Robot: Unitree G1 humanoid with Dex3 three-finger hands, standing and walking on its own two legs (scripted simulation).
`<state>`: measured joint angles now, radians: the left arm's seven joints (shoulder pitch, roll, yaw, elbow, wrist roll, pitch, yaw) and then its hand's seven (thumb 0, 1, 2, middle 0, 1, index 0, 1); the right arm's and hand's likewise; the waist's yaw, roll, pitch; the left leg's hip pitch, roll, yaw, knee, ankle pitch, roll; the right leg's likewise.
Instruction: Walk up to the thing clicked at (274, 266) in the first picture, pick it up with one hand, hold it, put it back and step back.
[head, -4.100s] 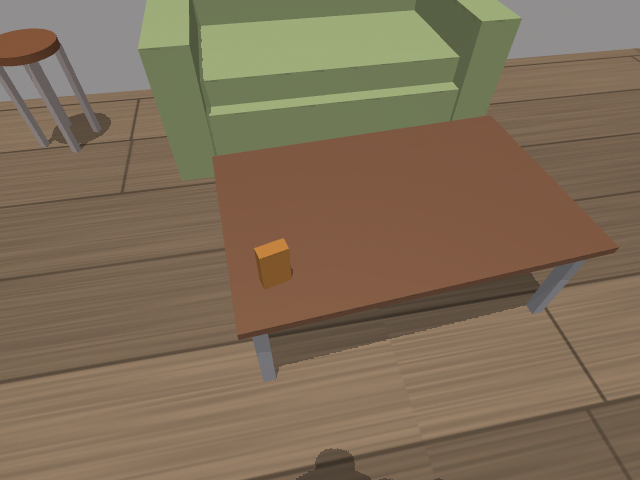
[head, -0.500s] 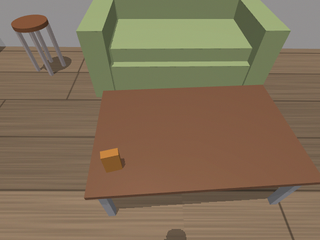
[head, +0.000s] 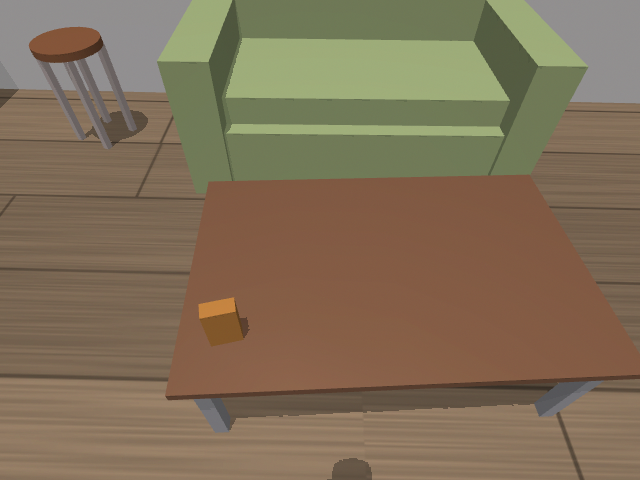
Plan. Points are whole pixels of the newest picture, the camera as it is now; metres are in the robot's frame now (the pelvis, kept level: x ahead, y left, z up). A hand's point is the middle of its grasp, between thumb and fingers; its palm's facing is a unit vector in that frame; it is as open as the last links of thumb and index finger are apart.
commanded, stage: stand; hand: left
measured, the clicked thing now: (222, 322) +0.50 +0.21 -0.32
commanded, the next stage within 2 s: go down in 1.72 s
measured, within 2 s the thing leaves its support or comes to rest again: neither
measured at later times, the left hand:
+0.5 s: hand out of the picture +0.08 +0.24 -0.16, palm faces -0.03 -0.94 -0.35, open 7.4 cm
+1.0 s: hand out of the picture +0.08 +0.24 -0.16, palm faces -0.03 -0.94 -0.35, open 7.4 cm
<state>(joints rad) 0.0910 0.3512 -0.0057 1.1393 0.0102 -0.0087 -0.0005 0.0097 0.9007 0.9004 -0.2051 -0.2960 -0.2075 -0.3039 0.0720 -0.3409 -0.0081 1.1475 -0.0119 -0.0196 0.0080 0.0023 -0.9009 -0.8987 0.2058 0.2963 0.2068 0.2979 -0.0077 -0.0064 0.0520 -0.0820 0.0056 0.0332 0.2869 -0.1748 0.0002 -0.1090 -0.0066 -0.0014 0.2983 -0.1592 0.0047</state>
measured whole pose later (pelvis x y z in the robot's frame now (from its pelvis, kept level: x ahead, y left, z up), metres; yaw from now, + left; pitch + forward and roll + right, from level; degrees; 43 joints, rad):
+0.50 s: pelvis +0.00 -0.01 +0.00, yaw +0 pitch -2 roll +0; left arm 0.10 0.35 -0.01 1.14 0.01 -0.01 0.00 0.01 0.90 0.90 -0.21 -0.30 -0.21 -0.30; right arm 0.10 -0.34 0.00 1.15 -0.01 -0.02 0.01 0.00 -0.90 -0.90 0.21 0.30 0.21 0.30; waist -0.01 0.00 0.05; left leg -0.09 0.02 0.02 0.29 -0.18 -0.01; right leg -0.11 0.01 -0.01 0.30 -0.16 -0.01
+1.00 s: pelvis +0.00 -0.01 +0.00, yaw +0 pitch -1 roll +0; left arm 0.10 0.36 -0.01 1.13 0.01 -0.01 0.00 0.01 0.90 0.90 -0.21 -0.30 -0.21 -0.30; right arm 0.11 -0.35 0.00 1.14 -0.01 -0.02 0.01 0.00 -0.90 -0.90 0.21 0.30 0.21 0.30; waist -0.01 0.00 0.04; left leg -0.09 0.02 0.02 0.29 -0.18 -0.02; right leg -0.11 0.01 -0.01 0.30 -0.17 -0.01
